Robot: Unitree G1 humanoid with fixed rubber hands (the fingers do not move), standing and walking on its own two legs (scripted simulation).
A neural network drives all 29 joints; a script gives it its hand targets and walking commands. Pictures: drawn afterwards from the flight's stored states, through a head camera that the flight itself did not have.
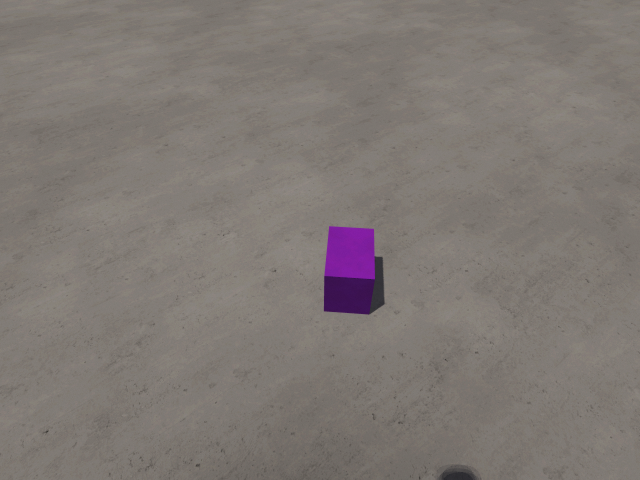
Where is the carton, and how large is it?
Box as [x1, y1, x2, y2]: [324, 226, 374, 313]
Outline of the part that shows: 329,226 324,274 324,310 368,313 374,281 373,229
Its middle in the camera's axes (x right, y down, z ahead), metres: +0.10 +0.11 +1.46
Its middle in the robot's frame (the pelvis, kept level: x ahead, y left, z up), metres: +0.99 -0.02 -0.65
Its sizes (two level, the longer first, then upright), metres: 0.246 0.172 0.214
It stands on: the floor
